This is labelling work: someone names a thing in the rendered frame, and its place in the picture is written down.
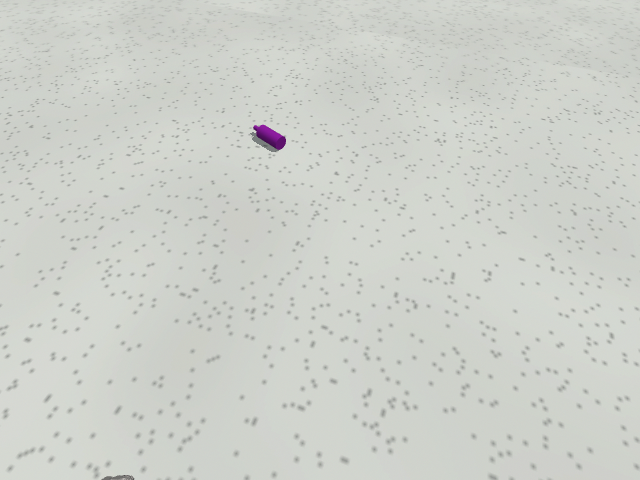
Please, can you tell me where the bottle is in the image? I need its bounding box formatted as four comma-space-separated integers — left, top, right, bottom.
253, 125, 286, 150

